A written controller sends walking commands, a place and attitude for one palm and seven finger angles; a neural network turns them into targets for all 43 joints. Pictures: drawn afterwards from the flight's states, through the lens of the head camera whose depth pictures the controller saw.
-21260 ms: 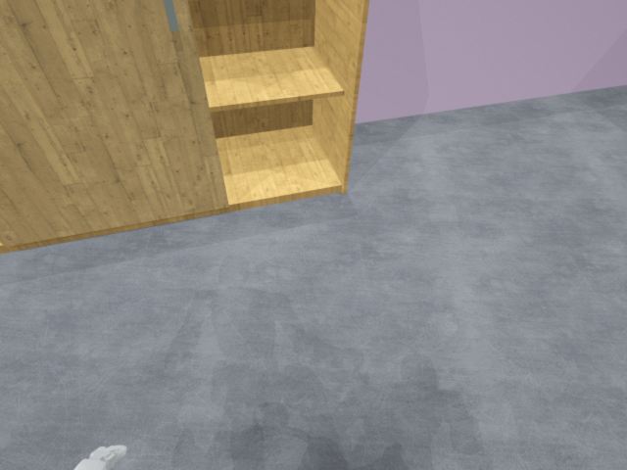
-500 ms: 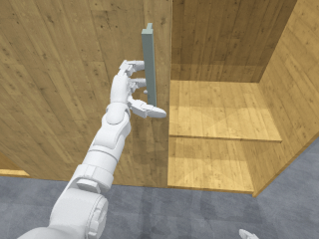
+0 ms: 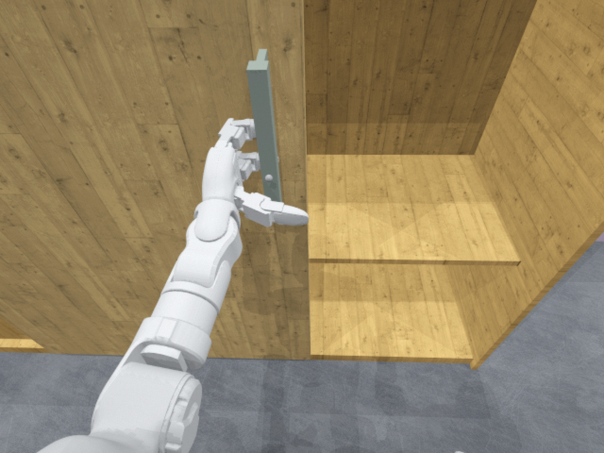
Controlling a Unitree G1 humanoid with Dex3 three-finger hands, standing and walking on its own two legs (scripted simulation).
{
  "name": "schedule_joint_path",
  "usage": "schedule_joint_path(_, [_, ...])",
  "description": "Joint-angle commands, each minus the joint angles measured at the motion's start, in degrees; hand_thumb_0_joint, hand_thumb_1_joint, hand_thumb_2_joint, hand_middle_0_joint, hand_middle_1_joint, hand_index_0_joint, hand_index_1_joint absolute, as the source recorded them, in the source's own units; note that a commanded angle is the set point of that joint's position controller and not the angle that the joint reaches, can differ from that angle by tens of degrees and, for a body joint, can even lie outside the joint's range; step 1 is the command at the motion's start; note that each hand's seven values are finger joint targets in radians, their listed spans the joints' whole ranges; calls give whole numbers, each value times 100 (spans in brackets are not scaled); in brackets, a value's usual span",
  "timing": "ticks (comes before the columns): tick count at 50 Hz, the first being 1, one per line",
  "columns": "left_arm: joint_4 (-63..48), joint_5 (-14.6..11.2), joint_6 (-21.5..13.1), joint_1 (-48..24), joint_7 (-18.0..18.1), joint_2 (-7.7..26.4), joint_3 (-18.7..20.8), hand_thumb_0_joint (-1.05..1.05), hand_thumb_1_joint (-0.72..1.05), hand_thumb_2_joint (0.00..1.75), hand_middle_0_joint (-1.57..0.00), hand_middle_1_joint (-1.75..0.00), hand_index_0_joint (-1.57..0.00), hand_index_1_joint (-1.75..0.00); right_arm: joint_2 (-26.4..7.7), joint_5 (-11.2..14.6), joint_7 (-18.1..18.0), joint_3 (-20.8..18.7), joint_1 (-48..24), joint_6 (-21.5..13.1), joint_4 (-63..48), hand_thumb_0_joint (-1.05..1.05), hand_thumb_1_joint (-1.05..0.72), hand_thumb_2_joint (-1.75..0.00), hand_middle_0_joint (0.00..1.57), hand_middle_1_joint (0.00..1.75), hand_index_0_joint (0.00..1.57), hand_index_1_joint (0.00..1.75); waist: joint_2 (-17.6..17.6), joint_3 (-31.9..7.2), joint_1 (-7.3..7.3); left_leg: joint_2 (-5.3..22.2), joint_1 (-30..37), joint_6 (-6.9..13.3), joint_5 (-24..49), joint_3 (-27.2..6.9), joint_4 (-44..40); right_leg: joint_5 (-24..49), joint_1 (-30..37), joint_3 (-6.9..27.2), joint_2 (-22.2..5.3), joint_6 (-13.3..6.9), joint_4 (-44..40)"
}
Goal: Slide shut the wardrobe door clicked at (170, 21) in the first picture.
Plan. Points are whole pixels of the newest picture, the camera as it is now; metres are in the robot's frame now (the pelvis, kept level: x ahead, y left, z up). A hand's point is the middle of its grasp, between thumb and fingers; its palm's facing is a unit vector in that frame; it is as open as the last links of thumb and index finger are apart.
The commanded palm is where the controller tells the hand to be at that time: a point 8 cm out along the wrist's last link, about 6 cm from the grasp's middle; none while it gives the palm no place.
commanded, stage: grip the handle and tug to test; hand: left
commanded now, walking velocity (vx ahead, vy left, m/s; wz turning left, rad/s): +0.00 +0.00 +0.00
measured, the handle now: (269, 143) +0.49 +0.05 +0.17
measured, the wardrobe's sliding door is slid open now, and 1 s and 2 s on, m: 0.53 0.53 0.53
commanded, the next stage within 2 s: tug the door sideways, standing still in 1.32 s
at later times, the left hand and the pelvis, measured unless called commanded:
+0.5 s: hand (269, 176) +0.43 +0.05 +0.16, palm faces -0.02 -1.00 +0.00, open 7.6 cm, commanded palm +0.40 +0.10 +0.15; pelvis +0.01 +0.00 +0.00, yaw +0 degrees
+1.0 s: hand (270, 176) +0.43 +0.05 +0.16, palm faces -0.03 -1.00 +0.00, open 7.4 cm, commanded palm +0.40 +0.10 +0.15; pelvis +0.01 +0.00 +0.00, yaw +1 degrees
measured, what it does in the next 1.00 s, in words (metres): stands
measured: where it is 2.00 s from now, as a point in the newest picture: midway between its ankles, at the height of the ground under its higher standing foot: outside the picture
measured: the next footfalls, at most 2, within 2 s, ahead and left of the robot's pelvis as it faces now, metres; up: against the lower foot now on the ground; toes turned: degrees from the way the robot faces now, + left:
none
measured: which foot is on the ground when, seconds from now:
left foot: down 0.00-1.00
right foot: down 0.00-1.00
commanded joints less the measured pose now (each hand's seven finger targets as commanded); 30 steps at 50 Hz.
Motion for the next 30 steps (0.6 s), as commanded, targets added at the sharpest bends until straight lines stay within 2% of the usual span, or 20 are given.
schedule_joint_path(1, [-1535,-63,-216,-2482,-102,214,-94,0,-22,42,-33,-124,-33,-124,-604,20,-82,-183,-337,-279,-768,0,-90,-90,20,30,20,30,-686,-1735,-9,-32,642,97,1821,84,-161,2095,859,-110,-87,98,-232])
schedule_joint_path(2, [-1538,-50,-207,-2449,-74,314,-9,0,-17,44,-33,-125,-33,-125,-613,18,-84,-178,-350,-259,-761,0,-90,-90,20,30,20,30,-525,-1757,54,-44,635,80,1865,95,-178,2086,917,-111,-105,80,-227])
schedule_joint_path(4, [-1711,-56,-222,-2397,-53,433,108,0,-8,48,-35,-126,-35,-126,-603,-2,-82,-176,-356,-264,-781,0,-90,-90,20,30,20,30,-626,-1906,70,-46,664,88,1977,96,-170,2264,1034,-85,-105,89,-195])
schedule_joint_path(6, [-1758,-48,-235,-2280,-76,203,-98,0,1,52,-35,-127,-35,-127,-568,1,-66,-171,-394,-273,-806,0,-90,-90,20,30,20,30,-653,-1886,58,-38,731,82,2102,106,-161,2391,1028,-105,-106,88,-179])
schedule_joint_path(7, [-1726,-36,-243,-2215,-65,277,-39,0,6,54,-36,-128,-36,-128,-589,1,-61,-168,-391,-256,-799,0,-90,-90,20,30,20,30,-615,-1851,107,-26,712,60,2151,88,-180,2360,1056,-134,-116,65,-165])
schedule_joint_path(11, [-1864,-7,-230,-2258,-54,206,-135,0,25,62,-38,-131,-38,-131,-573,0,-46,-169,-433,-244,-838,0,-90,-90,20,30,20,30,-633,-1837,63,-31,771,72,2207,103,-151,2480,1033,-116,-112,80,-163])
schedule_joint_path(12, [-1862,23,-223,-2209,-39,240,-136,0,29,64,-38,-131,-38,-131,-590,-4,-44,-175,-429,-217,-841,0,-90,-90,20,30,20,30,-594,-1835,90,-22,767,60,2249,89,-166,2468,1071,-127,-122,64,-146])
schedule_joint_path(14, [-2060,32,-216,-2181,-44,198,-194,0,39,68,-40,-133,-40,-133,-569,-5,-33,-186,-462,-215,-882,0,-90,-90,20,30,20,30,-542,-1969,85,-12,891,61,2439,96,-131,2648,1094,-120,-115,66,-110])
schedule_joint_path(16, [-2109,5,-175,-1964,-51,237,-110,0,48,72,-41,-134,-41,-134,-575,-18,-26,-193,-477,-197,-908,0,-90,-90,20,30,20,30,-634,-2100,142,-25,904,66,2611,115,-108,2907,1238,-109,-125,75,-88])
schedule_joint_path(17, [-2099,16,-149,-1973,-69,205,-187,0,53,74,-41,-135,-41,-135,-582,-12,-27,-182,-483,-165,-907,0,-90,-90,20,30,20,30,-550,-2002,123,-23,895,58,2630,118,-118,2907,1222,-122,-138,71,-96])
schedule_joint_path(18, [-2067,-6,-109,-1931,-74,237,-138,0,57,76,-42,-135,-42,-135,-586,-12,-30,-177,-472,-144,-899,0,-90,-90,20,30,20,30,-726,-1978,120,-23,837,63,2586,102,-130,2914,1246,-138,-127,79,-105])
schedule_joint_path(19, [-2122,-10,-85,-2041,-83,193,-190,0,62,78,-42,-136,-42,-136,-578,-6,-30,-171,-492,-131,-909,0,-90,-90,20,30,20,30,-685,-1921,78,-28,861,71,2553,113,-126,2930,1199,-117,-129,90,-124])
schedule_joint_path(20, [-2141,-16,-52,-2010,-89,194,-177,0,67,80,-43,-137,-43,-137,-570,-5,-35,-175,-508,-118,-919,0,-90,-90,20,30,20,30,-615,-1921,96,-35,856,78,2554,131,-115,2964,1208,-113,-132,92,-125])
schedule_joint_path(21, [-2098,-12,-20,-2034,-83,226,-159,0,71,82,-43,-137,-43,-137,-575,-2,-41,-171,-494,-102,-901,0,-90,-90,20,30,20,30,-733,-1875,71,-34,838,79,2538,114,-117,2969,1203,-121,-132,98,-133])
schedule_joint_path(22, [-2114,2,1,-1968,-80,220,-165,0,76,84,-44,-138,-44,-138,-581,-9,-41,-174,-515,-80,-920,0,-90,-90,20,30,20,30,-604,-1866,115,-38,840,71,2581,118,-125,2944,1231,-126,-143,82,-124])
schedule_joint_path(25, [-2152,-2,79,-1864,-85,202,-160,0,90,90,-45,-140,-45,-140,-560,-10,-40,-168,-527,-43,-933,0,-90,-90,20,30,20,30,-587,-1937,117,-43,873,73,2707,131,-103,3138,1273,-128,-149,90,-108])
schedule_joint_path(26, [-2177,-13,105,-1905,-83,218,-147,0,90,90,-45,-140,-45,-140,-567,-19,-46,-166,-503,-26,-929,0,-90,-90,20,30,20,30,-697,-1963,94,-46,883,80,2716,117,-99,3174,1281,-133,-144,98,-106])
schedule_joint_path(27, [-2173,-6,123,-1831,-78,307,-69,0,90,90,-45,-140,-45,-140,-580,-19,-48,-172,-519,0,-936,0,-90,-90,20,30,20,30,-653,-1937,143,-46,838,69,2712,120,-110,3149,1336,-131,-156,86,-111])
schedule_joint_path(28, [-2177,-10,148,-1785,-102,171,-199,0,90,90,-45,-140,-45,-140,-565,-20,-44,-164,-536,11,-953,0,-90,-90,20,30,20,30,-716,-1904,100,-56,829,87,2685,123,-108,3219,1320,-125,-152,103,-112])
schedule_joint_path(30, [-2236,-24,194,-1859,-90,273,-77,0,90,90,-45,-140,-45,-140,-570,-19,-53,-170,-516,32,-946,0,-90,-90,20,30,20,30,-717,-1953,111,-58,851,83,2751,120,-93,3290,1338,-122,-156,103,-102])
